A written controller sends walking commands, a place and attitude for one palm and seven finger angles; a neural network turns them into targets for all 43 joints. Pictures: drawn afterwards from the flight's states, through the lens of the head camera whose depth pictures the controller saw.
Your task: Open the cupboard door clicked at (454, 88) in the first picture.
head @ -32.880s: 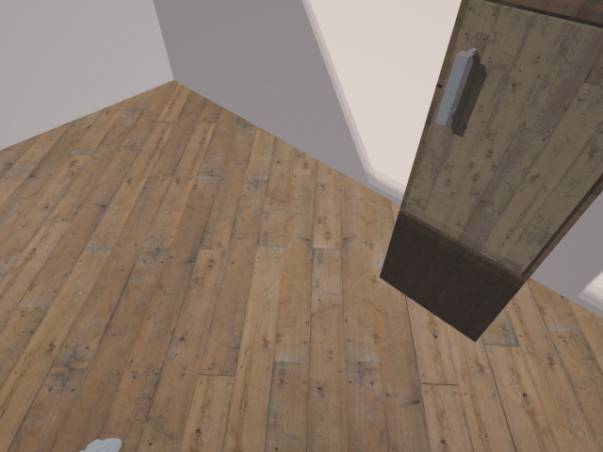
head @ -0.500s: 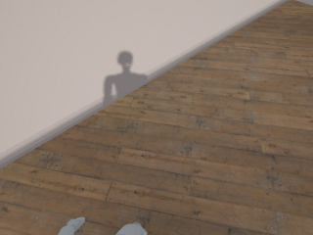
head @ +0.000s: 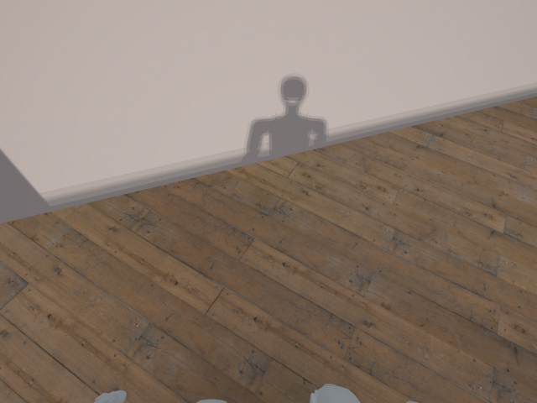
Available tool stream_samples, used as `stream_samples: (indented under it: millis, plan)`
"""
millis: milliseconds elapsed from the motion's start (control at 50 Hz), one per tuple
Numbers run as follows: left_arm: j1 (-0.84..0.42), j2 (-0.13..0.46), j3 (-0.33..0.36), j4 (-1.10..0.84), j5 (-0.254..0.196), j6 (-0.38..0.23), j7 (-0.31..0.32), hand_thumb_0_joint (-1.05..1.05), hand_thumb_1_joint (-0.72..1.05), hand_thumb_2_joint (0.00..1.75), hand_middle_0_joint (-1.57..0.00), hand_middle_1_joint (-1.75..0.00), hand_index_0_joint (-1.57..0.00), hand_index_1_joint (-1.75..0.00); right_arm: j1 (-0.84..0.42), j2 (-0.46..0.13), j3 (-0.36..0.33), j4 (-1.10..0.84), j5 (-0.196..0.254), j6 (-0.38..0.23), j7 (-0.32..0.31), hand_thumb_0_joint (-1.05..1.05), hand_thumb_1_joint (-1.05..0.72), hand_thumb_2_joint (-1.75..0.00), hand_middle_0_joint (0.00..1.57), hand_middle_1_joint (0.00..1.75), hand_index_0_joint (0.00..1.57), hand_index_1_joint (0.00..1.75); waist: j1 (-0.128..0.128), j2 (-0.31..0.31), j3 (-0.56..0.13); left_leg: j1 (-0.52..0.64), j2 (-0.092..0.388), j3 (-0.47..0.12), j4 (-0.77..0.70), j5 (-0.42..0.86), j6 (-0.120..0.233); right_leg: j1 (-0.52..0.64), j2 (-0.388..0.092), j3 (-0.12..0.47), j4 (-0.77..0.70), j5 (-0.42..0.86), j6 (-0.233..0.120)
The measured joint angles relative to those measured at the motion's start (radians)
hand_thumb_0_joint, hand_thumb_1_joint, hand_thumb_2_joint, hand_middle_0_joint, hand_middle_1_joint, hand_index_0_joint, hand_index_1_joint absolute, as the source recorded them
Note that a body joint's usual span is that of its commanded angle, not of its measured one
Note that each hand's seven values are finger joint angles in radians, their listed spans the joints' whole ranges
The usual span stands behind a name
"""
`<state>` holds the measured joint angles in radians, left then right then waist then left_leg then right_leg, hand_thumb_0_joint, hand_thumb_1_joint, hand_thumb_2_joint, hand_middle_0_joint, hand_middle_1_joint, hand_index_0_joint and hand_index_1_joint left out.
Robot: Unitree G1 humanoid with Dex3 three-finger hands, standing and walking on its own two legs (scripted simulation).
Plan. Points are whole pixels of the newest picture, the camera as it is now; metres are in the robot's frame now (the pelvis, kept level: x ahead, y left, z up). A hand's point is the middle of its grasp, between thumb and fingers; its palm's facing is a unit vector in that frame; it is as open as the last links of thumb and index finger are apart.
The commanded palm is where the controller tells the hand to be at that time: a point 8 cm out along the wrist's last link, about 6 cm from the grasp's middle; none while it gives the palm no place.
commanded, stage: turn to face it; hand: left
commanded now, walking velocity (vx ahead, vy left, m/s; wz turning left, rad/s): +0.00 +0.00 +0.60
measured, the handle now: out of the picture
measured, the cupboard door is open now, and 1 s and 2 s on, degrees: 48 48 48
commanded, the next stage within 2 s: take the last steps up to it in 1.90 s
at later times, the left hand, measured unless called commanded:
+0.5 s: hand out of the picture +0.00 +0.18 -0.18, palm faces +0.35 -0.91 -0.22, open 7.4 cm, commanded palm none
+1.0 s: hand out of the picture +0.00 +0.17 -0.15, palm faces +0.57 -0.77 -0.28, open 7.4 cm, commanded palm none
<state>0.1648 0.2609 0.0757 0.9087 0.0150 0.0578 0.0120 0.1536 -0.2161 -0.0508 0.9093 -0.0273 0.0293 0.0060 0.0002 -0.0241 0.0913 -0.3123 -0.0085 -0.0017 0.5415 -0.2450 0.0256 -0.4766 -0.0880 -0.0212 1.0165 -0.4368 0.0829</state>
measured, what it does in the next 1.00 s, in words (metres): steps on the spot, turning left: right foot, then left foot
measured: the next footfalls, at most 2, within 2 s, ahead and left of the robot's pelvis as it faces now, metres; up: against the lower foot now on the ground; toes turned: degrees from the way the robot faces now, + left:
right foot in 0.16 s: +0.05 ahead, -0.15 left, +0.00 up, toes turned +3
left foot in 0.50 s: +0.03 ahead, +0.10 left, +0.00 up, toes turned +25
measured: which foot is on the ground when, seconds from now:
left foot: down 0.00-0.16, up 0.18-0.48, down 0.50-0.88, up 0.90-1.00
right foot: up 0.00-0.14, down 0.16-0.50, up 0.52-0.86, down 0.88-1.00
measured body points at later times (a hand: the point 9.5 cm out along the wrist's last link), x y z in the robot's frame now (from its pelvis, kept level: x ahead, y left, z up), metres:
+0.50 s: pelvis +0.01 -0.02 -0.01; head +0.06 +0.01 +0.44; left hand -0.02 +0.23 -0.16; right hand +0.20 -0.23 -0.14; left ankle -0.01 +0.09 -0.74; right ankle +0.01 -0.15 -0.73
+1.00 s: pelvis +0.03 -0.05 +0.00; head +0.08 -0.04 +0.45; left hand -0.03 +0.21 -0.12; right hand +0.24 -0.23 -0.15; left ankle -0.04 +0.05 -0.66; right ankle +0.09 -0.15 -0.73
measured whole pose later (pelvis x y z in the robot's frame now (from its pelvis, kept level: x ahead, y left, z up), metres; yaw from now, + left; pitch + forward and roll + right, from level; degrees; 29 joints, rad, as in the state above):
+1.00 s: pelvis +0.03 -0.05 +0.00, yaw +37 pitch +0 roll +1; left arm 0.17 0.19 0.04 0.86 0.02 0.01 0.02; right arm 0.18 -0.25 -0.09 0.94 -0.02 0.08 0.02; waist -0.03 0.03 0.09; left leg -0.52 -0.04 -0.03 1.09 -0.45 -0.05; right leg -0.24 -0.07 -0.09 0.55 -0.31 0.00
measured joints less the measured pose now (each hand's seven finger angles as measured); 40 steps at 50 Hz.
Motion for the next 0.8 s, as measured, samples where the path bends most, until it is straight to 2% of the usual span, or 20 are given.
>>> stream_samples:
  millis: [80, 140, 160, 180, 200, 240, 260, 300, 360, 440, 480, 500, 520, 560, 600, 640, 700, 800]
  plan:
    - [-0.013, -0.008, -0.005, -0.022, -0.002, -0.009, -0.001, 0.01, 0.91, 0.90, -0.19, -0.29, -0.19, -0.30, 0.014, -0.004, -0.007, 0.008, -0.003, 0.011, 0.004, 0.00, -0.90, -0.89, 0.20, 0.30, 0.21, 0.30, -0.012, 0.026, -0.008, -0.007, -0.006, -0.050, -0.012, 0.015, -0.016, 0.063, 0.031, 0.003, -0.181, 0.010, -0.008]
    - [-0.012, -0.017, -0.012, -0.039, -0.004, -0.026, -0.001, 0.01, 0.91, 0.90, -0.20, -0.29, -0.19, -0.30, 0.025, -0.010, -0.017, 0.009, 0.002, 0.022, 0.005, 0.00, -0.90, -0.89, 0.20, 0.30, 0.21, 0.30, -0.019, 0.040, -0.016, -0.036, -0.020, -0.088, 0.024, 0.003, -0.035, 0.157, 0.054, -0.008, -0.382, 0.088, -0.020]
    - [-0.008, -0.021, -0.013, -0.046, 0.000, -0.037, 0.001, 0.01, 0.91, 0.90, -0.20, -0.29, -0.19, -0.30, 0.029, -0.014, -0.021, 0.008, 0.006, 0.026, 0.007, 0.00, -0.90, -0.89, 0.20, 0.30, 0.21, 0.30, -0.016, 0.042, -0.022, -0.056, -0.026, -0.094, 0.056, -0.015, -0.039, 0.179, 0.052, -0.014, -0.441, 0.129, -0.053]
    - [-0.008, -0.033, -0.016, -0.046, 0.004, -0.043, 0.004, 0.01, 0.91, 0.90, -0.20, -0.29, -0.19, -0.30, 0.026, -0.023, -0.028, 0.012, 0.009, 0.030, 0.007, 0.00, -0.90, -0.89, 0.20, 0.30, 0.21, 0.30, -0.016, 0.057, -0.015, -0.084, -0.028, -0.099, 0.128, -0.096, -0.045, 0.179, 0.054, -0.029, -0.432, 0.135, -0.076]
    - [-0.006, -0.045, -0.022, -0.045, 0.006, -0.048, 0.007, 0.01, 0.91, 0.90, -0.20, -0.29, -0.20, -0.30, 0.022, -0.031, -0.033, 0.017, 0.008, 0.034, 0.008, 0.00, -0.90, -0.89, 0.20, 0.30, 0.21, 0.30, -0.018, 0.067, -0.010, -0.118, -0.032, -0.092, 0.234, -0.169, -0.049, 0.182, 0.048, -0.046, -0.421, 0.126, -0.086]
    - [0.007, -0.064, -0.031, -0.044, 0.005, -0.050, 0.012, 0.01, 0.91, 0.90, -0.20, -0.29, -0.20, -0.30, 0.015, -0.042, -0.041, 0.026, 0.006, 0.045, 0.013, 0.00, -0.91, -0.89, 0.20, 0.30, 0.21, 0.30, -0.019, 0.070, -0.003, -0.178, -0.033, -0.057, 0.446, -0.214, -0.061, 0.205, 0.032, -0.069, -0.433, 0.114, -0.088]
    - [0.015, -0.071, -0.033, -0.041, 0.005, -0.049, 0.014, 0.01, 0.91, 0.90, -0.20, -0.29, -0.20, -0.30, 0.011, -0.044, -0.042, 0.029, 0.006, 0.048, 0.015, 0.00, -0.91, -0.89, 0.20, 0.30, 0.20, 0.30, -0.021, 0.067, 0.000, -0.195, -0.026, -0.036, 0.517, -0.211, -0.069, 0.219, 0.023, -0.080, -0.449, 0.115, -0.087]
    - [0.027, -0.080, -0.038, -0.033, 0.006, -0.048, 0.015, 0.01, 0.90, 0.90, -0.20, -0.29, -0.20, -0.30, 0.004, -0.042, -0.041, 0.031, 0.008, 0.050, 0.020, 0.00, -0.91, -0.89, 0.20, 0.30, 0.20, 0.30, -0.026, 0.050, 0.005, -0.200, -0.007, 0.002, 0.561, -0.204, -0.084, 0.247, 0.004, -0.102, -0.479, 0.124, -0.084]
    - [0.040, -0.084, -0.043, -0.023, 0.008, -0.052, 0.012, 0.01, 0.90, 0.90, -0.20, -0.29, -0.20, -0.30, -0.008, -0.032, -0.033, 0.030, 0.012, 0.049, 0.025, 0.00, -0.91, -0.89, 0.19, 0.30, 0.20, 0.30, -0.023, 0.017, 0.014, -0.157, 0.013, 0.046, 0.452, -0.212, -0.095, 0.274, -0.028, -0.136, -0.502, 0.127, -0.078]
    - [0.056, -0.074, -0.039, -0.015, 0.011, -0.056, 0.007, 0.01, 0.91, 0.90, -0.20, -0.30, -0.20, -0.30, -0.037, -0.022, -0.021, 0.024, 0.016, 0.042, 0.029, 0.00, -0.91, -0.90, 0.19, 0.30, 0.20, 0.30, -0.004, -0.014, 0.027, -0.077, 0.019, 0.085, 0.243, -0.201, -0.086, 0.281, -0.062, -0.185, -0.471, 0.099, -0.062]
    - [0.068, -0.060, -0.032, -0.009, 0.008, -0.053, 0.004, 0.01, 0.91, 0.90, -0.20, -0.30, -0.20, -0.30, -0.050, -0.020, -0.016, 0.013, 0.016, 0.034, 0.029, 0.00, -0.91, -0.90, 0.19, 0.30, 0.20, 0.30, 0.001, -0.025, 0.028, -0.024, 0.014, 0.101, 0.117, -0.129, -0.074, 0.269, -0.079, -0.208, -0.420, 0.068, -0.049]
    - [0.080, -0.054, -0.028, -0.009, 0.004, -0.048, 0.001, 0.01, 0.91, 0.90, -0.20, -0.30, -0.20, -0.30, -0.051, -0.025, -0.013, 0.001, 0.013, 0.025, 0.031, 0.00, -0.91, -0.90, 0.19, 0.30, 0.20, 0.30, 0.001, -0.019, 0.019, 0.002, 0.019, 0.098, 0.048, -0.032, -0.050, 0.248, -0.083, -0.219, -0.371, 0.046, -0.041]
    - [0.079, -0.044, -0.023, -0.005, 0.000, -0.039, -0.001, 0.01, 0.90, 0.90, -0.20, -0.30, -0.20, -0.30, -0.056, -0.024, -0.015, -0.007, 0.010, 0.014, 0.029, 0.00, -0.91, -0.90, 0.19, 0.30, 0.20, 0.30, -0.002, -0.023, 0.018, -0.015, 0.014, 0.092, 0.060, 0.010, -0.016, 0.212, -0.088, -0.202, -0.283, -0.018, -0.025]
    - [0.063, -0.021, -0.015, 0.006, 0.001, -0.012, 0.005, 0.01, 0.91, 0.90, -0.20, -0.30, -0.20, -0.30, -0.062, -0.015, -0.011, -0.018, 0.007, -0.001, 0.022, 0.00, -0.91, -0.89, 0.19, 0.30, 0.20, 0.30, 0.004, -0.037, 0.027, -0.036, 0.003, 0.080, 0.111, -0.037, 0.015, 0.130, -0.065, -0.118, -0.086, -0.116, -0.013]
    - [0.042, -0.008, -0.007, 0.018, 0.001, 0.002, 0.010, 0.01, 0.91, 0.90, -0.20, -0.29, -0.20, -0.30, -0.052, -0.009, -0.006, -0.025, 0.005, -0.009, 0.009, 0.00, -0.91, -0.89, 0.20, 0.30, 0.20, 0.30, 0.005, -0.034, 0.024, -0.033, -0.002, 0.059, 0.100, -0.057, 0.019, 0.061, -0.035, -0.062, 0.045, -0.107, -0.006]
    - [0.023, -0.001, -0.002, 0.017, 0.001, 0.006, 0.007, 0.01, 0.91, 0.90, -0.20, -0.29, -0.20, -0.30, -0.041, -0.006, -0.002, -0.023, 0.004, -0.008, 0.001, 0.00, -0.91, -0.89, 0.20, 0.30, 0.20, 0.30, 0.007, -0.027, 0.018, -0.019, -0.008, 0.039, 0.058, -0.033, 0.009, 0.015, -0.018, -0.027, 0.097, -0.051, -0.001]
    - [0.005, -0.001, -0.001, 0.000, 0.001, 0.001, 0.001, 0.01, 0.91, 0.90, -0.20, -0.29, -0.19, -0.30, -0.024, -0.005, 0.001, -0.011, 0.002, -0.003, -0.002, 0.00, -0.91, -0.89, 0.20, 0.30, 0.21, 0.30, 0.007, -0.008, 0.008, -0.002, -0.013, 0.009, 0.003, 0.002, 0.010, -0.004, -0.005, -0.001, 0.052, -0.004, 0.001]
    - [-0.022, -0.010, -0.005, -0.029, 0.000, -0.008, -0.001, 0.01, 0.91, 0.90, -0.20, -0.29, -0.19, -0.30, 0.005, -0.003, -0.005, 0.004, -0.003, 0.009, 0.003, 0.00, -0.90, -0.89, 0.20, 0.30, 0.21, 0.30, -0.011, 0.023, -0.005, -0.007, -0.020, -0.052, -0.022, 0.026, -0.006, 0.051, 0.025, 0.012, -0.149, 0.008, -0.006]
